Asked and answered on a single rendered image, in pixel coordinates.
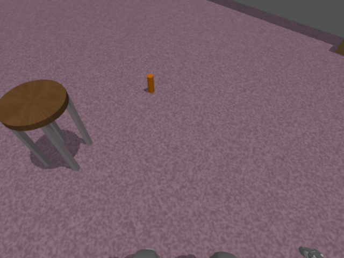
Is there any stool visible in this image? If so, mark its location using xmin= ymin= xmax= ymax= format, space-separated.
xmin=0 ymin=80 xmax=93 ymax=171

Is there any right robot hand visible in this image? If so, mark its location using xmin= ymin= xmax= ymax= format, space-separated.
xmin=299 ymin=247 xmax=324 ymax=258

